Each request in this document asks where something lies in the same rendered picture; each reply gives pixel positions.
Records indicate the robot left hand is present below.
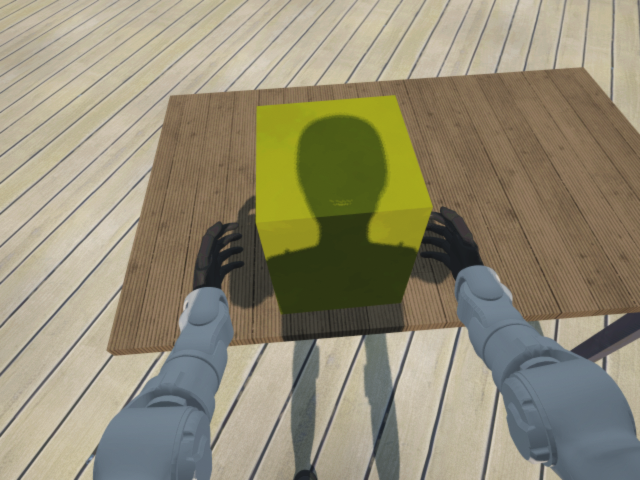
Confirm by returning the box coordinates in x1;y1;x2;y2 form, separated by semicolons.
193;221;244;291

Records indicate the right robot upper arm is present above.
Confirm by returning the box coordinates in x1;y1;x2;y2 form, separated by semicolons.
502;358;640;480

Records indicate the table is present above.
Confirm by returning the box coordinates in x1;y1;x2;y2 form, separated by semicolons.
106;67;640;363

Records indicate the robot right forearm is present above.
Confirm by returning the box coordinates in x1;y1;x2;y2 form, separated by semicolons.
454;265;637;437

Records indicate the left robot upper arm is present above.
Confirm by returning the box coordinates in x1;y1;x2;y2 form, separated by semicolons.
95;406;212;480

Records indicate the robot right hand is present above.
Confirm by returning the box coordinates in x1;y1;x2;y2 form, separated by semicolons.
420;206;484;281

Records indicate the carton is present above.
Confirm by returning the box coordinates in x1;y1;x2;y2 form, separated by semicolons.
256;95;433;314

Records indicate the robot left forearm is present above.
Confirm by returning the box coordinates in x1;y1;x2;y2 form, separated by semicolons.
93;287;234;480

